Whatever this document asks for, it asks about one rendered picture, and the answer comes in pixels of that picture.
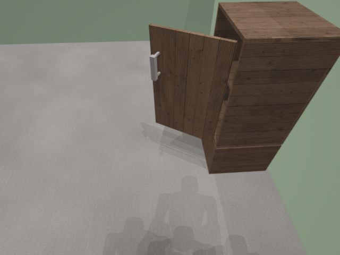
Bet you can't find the cupboard door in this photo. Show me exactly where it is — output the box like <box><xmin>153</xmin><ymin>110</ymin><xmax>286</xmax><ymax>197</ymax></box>
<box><xmin>149</xmin><ymin>24</ymin><xmax>238</xmax><ymax>143</ymax></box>

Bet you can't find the handle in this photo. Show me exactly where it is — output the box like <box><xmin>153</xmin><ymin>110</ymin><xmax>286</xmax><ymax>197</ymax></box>
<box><xmin>150</xmin><ymin>52</ymin><xmax>160</xmax><ymax>81</ymax></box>

